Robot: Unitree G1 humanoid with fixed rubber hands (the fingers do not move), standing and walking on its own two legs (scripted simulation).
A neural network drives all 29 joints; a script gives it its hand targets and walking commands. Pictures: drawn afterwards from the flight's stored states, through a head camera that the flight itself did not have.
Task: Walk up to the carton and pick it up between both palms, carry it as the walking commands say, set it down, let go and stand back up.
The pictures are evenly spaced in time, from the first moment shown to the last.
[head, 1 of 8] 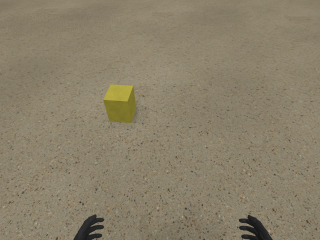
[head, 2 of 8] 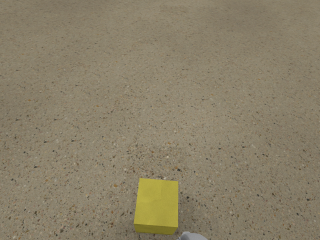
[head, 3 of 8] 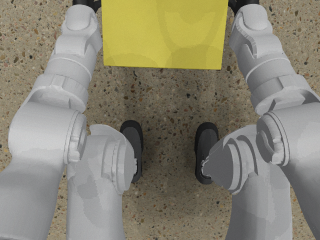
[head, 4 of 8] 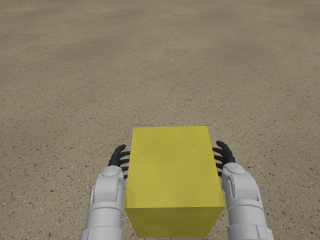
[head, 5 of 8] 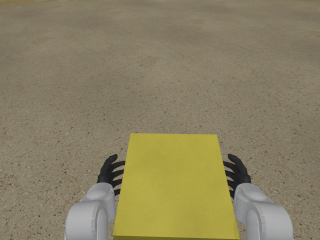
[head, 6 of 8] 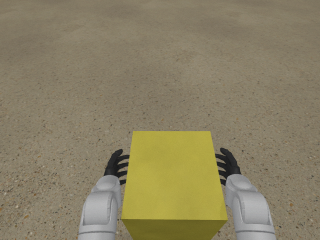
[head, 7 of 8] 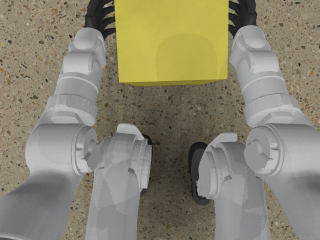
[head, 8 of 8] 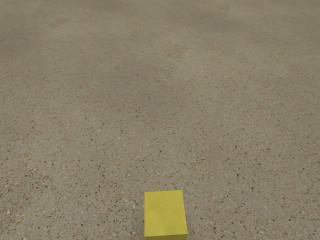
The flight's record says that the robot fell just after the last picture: no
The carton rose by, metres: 0.70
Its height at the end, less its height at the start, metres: +0.00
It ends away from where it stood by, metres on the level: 2.98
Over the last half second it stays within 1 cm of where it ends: yes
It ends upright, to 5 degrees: yes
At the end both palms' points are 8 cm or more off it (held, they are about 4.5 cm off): yes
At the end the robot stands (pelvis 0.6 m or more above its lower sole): yes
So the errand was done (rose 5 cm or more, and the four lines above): yes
